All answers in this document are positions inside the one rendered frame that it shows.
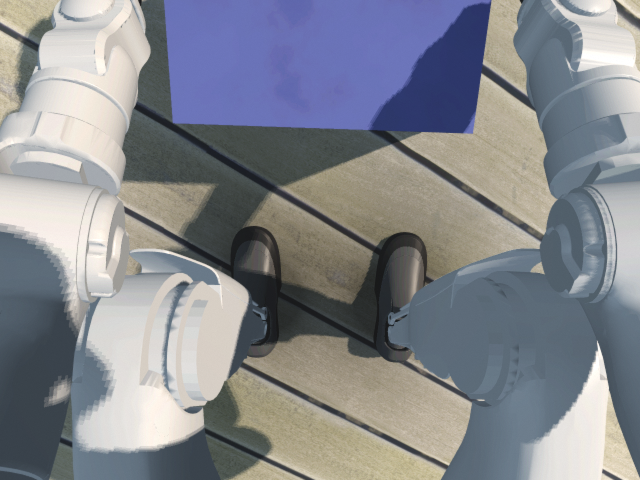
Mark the right robot shin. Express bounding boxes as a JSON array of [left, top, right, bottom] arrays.
[[388, 248, 607, 379]]

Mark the robot left forearm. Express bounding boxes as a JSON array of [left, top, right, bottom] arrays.
[[0, 0, 151, 196]]

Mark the carton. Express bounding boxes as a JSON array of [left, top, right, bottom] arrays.
[[164, 0, 492, 134]]

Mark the robot right foot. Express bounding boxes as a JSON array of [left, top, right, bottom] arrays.
[[373, 232, 427, 362]]

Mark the robot right upper arm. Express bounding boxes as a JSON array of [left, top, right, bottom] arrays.
[[540, 181, 640, 477]]

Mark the robot left upper arm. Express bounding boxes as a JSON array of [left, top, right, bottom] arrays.
[[0, 173, 130, 480]]

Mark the robot right forearm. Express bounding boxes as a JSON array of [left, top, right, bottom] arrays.
[[513, 0, 640, 199]]

